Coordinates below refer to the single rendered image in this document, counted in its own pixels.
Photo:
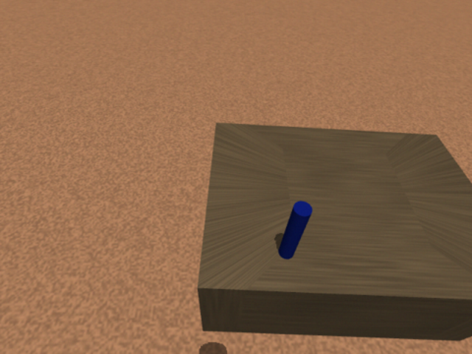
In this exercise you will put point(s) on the can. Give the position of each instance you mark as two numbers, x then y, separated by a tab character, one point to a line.
297	222

